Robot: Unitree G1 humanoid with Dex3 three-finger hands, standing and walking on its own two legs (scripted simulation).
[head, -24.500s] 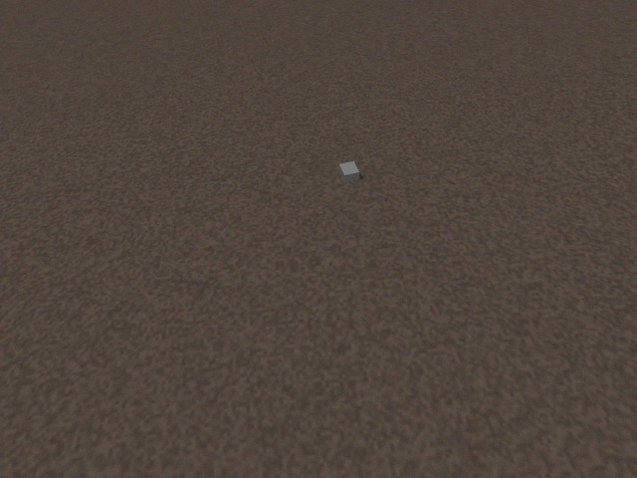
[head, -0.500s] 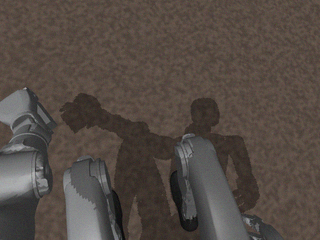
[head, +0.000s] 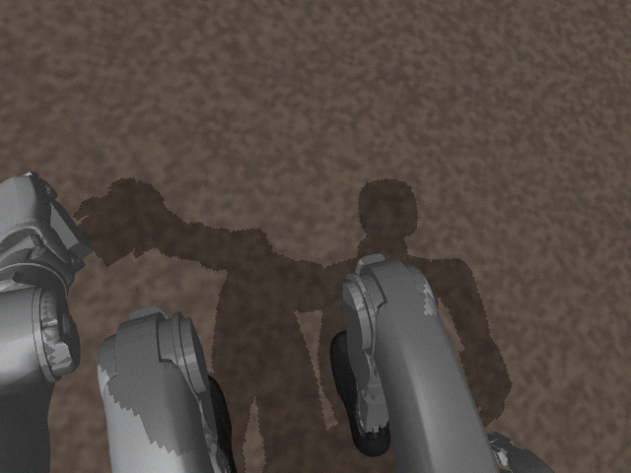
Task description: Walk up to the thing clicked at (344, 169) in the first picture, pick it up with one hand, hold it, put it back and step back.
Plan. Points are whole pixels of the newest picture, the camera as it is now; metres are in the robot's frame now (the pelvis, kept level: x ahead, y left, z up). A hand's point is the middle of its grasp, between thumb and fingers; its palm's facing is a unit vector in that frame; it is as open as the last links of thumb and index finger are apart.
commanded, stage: lower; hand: left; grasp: from above
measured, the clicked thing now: (43, 238) +0.44 +0.30 -0.20
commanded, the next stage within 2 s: rest in 0.16 s
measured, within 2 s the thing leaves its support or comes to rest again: rests again in 1.26 s
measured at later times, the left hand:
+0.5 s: hand (72, 236) +0.45 +0.28 -0.24, palm faces -0.36 -0.26 -0.89, open 11.2 cm
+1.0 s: hand (75, 245) +0.44 +0.29 -0.27, palm faces -0.39 -0.29 -0.88, open 11.2 cm
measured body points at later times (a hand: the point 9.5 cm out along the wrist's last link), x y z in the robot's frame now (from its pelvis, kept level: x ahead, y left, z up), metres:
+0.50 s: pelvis +0.01 +0.00 -0.02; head +0.29 +0.06 +0.33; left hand +0.47 +0.29 -0.19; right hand +0.02 -0.25 -0.11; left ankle +0.08 +0.13 -0.29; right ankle +0.10 -0.13 -0.29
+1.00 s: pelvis +0.00 +0.01 -0.02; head +0.29 +0.09 +0.31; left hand +0.46 +0.30 -0.22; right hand +0.00 -0.25 -0.09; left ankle +0.08 +0.13 -0.29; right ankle +0.10 -0.13 -0.29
